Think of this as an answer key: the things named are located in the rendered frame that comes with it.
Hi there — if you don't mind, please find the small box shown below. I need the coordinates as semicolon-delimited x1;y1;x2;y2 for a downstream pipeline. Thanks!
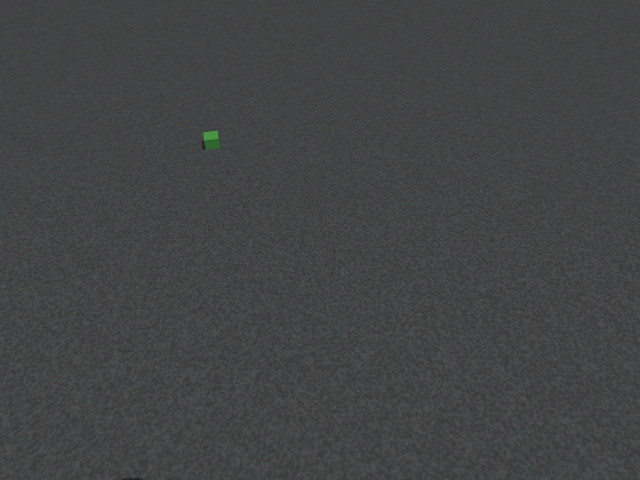
203;131;221;150

